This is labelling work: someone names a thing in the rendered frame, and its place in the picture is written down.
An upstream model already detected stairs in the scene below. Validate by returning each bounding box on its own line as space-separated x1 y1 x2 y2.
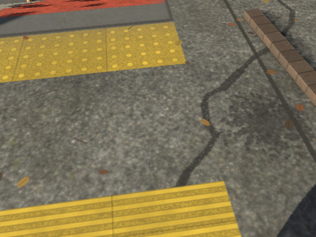
0 0 161 15

